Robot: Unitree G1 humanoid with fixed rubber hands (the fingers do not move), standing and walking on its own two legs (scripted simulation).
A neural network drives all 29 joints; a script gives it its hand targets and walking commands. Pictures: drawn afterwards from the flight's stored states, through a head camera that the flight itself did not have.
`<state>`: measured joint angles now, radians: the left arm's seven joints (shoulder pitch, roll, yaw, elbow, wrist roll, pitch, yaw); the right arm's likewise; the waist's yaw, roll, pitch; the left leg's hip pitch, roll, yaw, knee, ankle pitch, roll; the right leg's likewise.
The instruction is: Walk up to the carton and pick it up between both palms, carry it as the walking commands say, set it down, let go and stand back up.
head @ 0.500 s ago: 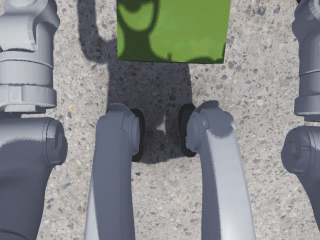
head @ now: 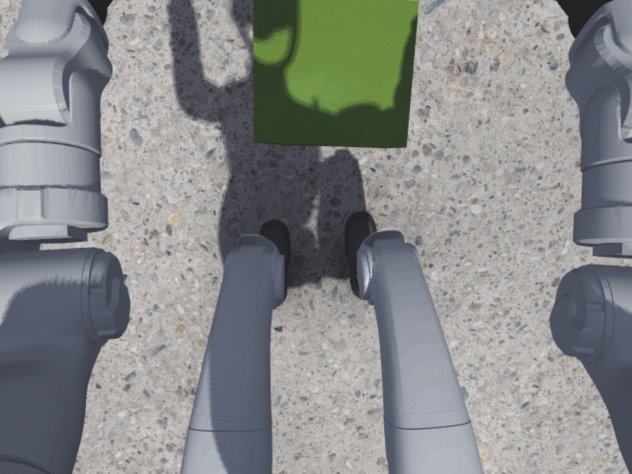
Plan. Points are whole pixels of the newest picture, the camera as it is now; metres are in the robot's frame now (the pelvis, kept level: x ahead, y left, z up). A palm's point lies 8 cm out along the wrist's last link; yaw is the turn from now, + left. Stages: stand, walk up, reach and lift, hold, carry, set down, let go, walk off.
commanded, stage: set down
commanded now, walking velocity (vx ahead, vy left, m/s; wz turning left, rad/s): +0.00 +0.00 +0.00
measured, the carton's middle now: (330, 85) +0.52 -0.02 -0.52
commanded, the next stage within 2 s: let go in 0.20 s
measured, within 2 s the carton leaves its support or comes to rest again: neither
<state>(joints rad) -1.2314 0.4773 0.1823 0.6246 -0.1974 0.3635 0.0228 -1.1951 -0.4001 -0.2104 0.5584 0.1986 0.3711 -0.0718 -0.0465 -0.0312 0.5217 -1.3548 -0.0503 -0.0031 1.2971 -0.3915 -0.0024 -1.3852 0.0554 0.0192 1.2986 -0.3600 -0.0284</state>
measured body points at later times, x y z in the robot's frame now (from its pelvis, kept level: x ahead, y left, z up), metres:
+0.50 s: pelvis +0.06 +0.00 +0.08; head +0.35 +0.00 +0.43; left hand +0.50 +0.22 -0.06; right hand +0.48 -0.23 -0.05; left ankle +0.11 +0.12 -0.59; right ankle +0.12 -0.09 -0.59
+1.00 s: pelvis +0.12 +0.01 +0.14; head +0.23 +0.02 +0.58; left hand +0.33 +0.24 +0.04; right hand +0.32 -0.22 +0.05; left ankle +0.11 +0.12 -0.59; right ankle +0.12 -0.10 -0.59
